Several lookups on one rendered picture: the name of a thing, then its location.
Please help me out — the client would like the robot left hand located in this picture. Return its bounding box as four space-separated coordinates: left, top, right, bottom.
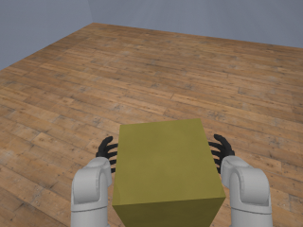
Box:
96 136 118 173

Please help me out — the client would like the robot right hand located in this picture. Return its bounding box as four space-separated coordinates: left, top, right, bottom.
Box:
208 133 235 174

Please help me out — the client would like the carton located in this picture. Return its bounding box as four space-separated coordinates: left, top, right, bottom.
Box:
112 118 226 227

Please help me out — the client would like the robot left forearm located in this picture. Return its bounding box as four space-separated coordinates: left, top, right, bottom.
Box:
70 157 113 227

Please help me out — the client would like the robot right forearm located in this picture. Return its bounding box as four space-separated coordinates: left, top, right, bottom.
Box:
221 155 273 227

